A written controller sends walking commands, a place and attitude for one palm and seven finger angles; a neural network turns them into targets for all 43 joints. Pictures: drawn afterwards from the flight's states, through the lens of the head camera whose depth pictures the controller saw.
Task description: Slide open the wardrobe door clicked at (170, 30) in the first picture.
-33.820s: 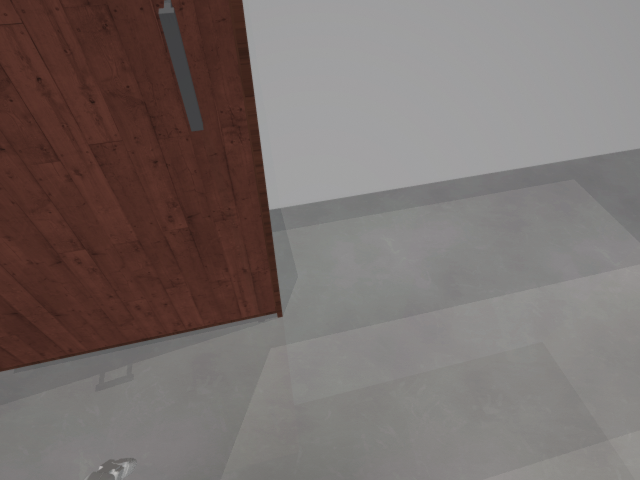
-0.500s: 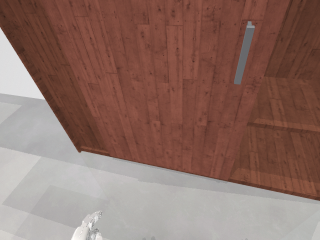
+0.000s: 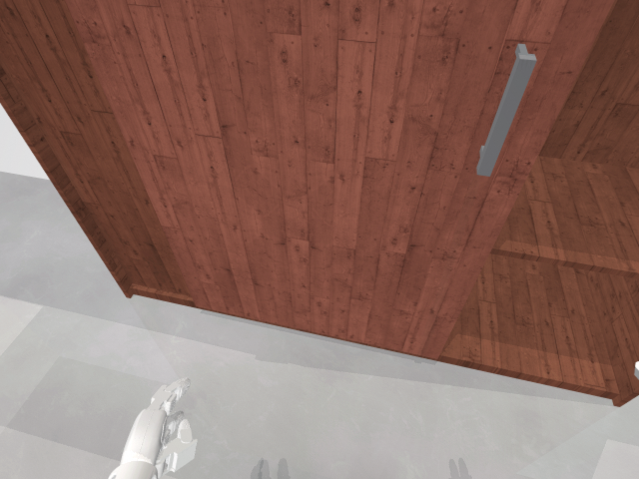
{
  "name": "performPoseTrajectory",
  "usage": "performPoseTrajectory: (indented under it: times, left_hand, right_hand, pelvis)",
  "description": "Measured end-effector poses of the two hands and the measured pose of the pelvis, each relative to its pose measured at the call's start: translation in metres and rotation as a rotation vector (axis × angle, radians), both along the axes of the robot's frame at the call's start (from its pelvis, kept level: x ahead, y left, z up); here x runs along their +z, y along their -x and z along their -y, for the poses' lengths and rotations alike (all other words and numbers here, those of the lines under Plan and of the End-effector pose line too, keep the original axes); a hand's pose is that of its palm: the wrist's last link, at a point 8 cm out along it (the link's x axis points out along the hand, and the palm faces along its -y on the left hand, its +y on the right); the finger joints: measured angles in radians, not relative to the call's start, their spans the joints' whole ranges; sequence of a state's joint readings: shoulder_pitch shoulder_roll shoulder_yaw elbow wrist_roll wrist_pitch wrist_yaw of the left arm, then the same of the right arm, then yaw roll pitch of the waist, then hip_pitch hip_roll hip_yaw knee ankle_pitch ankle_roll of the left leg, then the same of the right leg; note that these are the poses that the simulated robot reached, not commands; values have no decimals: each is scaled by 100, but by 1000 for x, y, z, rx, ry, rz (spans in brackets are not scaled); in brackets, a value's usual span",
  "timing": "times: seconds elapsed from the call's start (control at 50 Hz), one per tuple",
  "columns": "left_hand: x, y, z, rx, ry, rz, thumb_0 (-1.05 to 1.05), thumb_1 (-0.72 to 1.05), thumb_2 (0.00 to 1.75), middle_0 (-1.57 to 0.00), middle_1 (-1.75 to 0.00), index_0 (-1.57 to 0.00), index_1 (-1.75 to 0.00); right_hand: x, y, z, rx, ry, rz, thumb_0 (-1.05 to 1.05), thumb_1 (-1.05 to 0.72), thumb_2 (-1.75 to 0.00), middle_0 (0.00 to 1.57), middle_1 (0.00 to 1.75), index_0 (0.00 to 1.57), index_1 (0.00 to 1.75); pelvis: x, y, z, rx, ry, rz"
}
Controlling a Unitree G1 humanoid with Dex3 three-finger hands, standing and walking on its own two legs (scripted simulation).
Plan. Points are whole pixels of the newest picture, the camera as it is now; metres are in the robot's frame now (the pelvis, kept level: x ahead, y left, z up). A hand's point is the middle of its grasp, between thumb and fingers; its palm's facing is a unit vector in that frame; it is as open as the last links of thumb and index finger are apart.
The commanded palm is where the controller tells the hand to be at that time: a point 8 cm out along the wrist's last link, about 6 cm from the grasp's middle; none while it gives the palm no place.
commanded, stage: stop stepping back and stand still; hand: right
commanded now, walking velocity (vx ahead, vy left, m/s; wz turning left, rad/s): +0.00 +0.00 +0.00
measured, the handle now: (501, 113) +0.62 -0.25 +0.17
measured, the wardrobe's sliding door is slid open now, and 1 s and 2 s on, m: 0.55 0.55 0.55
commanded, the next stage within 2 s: let the arm hang, fingers relaxed in 0.22 s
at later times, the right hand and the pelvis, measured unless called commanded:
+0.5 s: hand out of the picture +0.16 -0.24 -0.08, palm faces +0.05 +0.92 -0.40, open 7.4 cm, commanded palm none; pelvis -0.02 +0.00 -0.01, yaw -3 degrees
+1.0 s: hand out of the picture -0.06 -0.23 -0.16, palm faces +0.01 +0.96 -0.27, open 7.3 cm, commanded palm none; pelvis -0.03 -0.02 +0.01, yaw -2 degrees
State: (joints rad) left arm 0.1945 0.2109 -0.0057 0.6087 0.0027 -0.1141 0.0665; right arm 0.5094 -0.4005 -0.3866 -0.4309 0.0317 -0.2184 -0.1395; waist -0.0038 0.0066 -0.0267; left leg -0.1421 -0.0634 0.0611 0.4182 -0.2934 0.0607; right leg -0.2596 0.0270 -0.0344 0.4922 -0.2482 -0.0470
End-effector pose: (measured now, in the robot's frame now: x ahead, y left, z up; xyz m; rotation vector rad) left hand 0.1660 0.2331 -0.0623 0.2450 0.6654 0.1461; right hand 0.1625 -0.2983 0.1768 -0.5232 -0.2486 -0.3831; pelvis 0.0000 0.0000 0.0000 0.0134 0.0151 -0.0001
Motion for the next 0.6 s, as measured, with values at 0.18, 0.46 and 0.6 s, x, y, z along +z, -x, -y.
performPoseTrajectory:
  times: [0.18,0.46,0.6]
  left_hand:
    - [-6,1,-12,26,10,-28,1,90,90,-20,-30,-21,-30]
    - [-52,39,-22,-48,10,-226,1,90,90,-20,-30,-21,-30]
    - [-58,104,-26,15,-34,-454,1,90,90,-20,-30,-21,-30]
  right_hand:
    - [-5,-4,-9,0,-1,-50,2,-89,-90,21,30,21,30]
    - [-171,1,0,-46,-210,-710,1,-90,-90,20,30,20,30]
    - [-310,103,-61,-55,-496,-1334,2,-90,-90,20,30,20,30]
  pelvis:
    - [-1,-5,-7,2,5,-5]
    - [-13,17,4,-46,-1,-4]
    - [-8,24,3,-45,7,17]
